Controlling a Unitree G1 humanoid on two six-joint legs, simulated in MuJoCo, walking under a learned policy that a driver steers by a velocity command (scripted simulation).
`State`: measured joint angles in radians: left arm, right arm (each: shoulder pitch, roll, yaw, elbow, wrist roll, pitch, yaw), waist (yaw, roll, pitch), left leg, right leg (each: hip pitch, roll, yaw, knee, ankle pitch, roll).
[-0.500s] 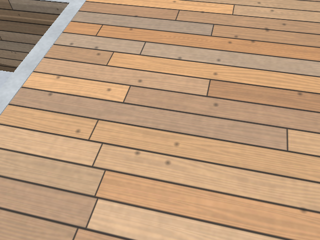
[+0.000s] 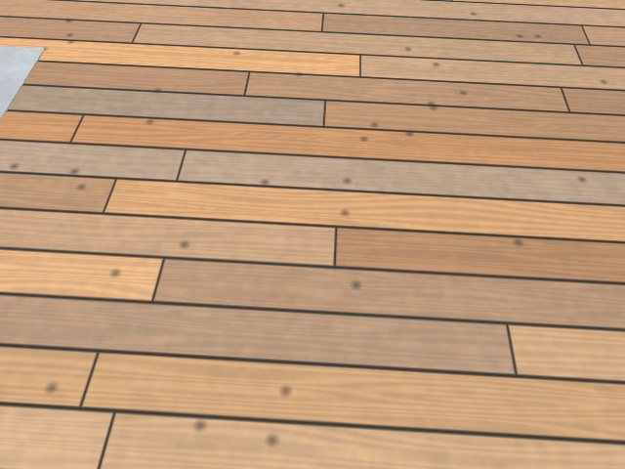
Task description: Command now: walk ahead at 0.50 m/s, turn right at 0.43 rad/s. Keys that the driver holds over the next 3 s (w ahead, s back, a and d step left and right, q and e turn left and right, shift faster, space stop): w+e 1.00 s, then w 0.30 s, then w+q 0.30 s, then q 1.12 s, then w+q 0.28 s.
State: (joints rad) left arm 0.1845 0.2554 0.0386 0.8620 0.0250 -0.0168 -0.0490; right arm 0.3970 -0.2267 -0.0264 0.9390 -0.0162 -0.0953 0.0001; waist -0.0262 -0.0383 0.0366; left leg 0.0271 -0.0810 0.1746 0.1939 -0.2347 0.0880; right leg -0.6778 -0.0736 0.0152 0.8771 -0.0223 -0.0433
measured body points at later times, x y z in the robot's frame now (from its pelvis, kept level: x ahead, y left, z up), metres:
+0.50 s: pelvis +0.28 -0.05 +0.00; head +0.31 -0.07 +0.45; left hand +0.36 +0.23 -0.12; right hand +0.37 -0.33 -0.11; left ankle +0.45 +0.10 -0.68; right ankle +0.22 -0.08 -0.74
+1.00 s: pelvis +0.55 -0.09 +0.00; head +0.58 -0.09 +0.45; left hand +0.82 +0.05 -0.11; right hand +0.43 -0.34 -0.12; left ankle +0.57 +0.01 -0.74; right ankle +0.53 -0.24 -0.66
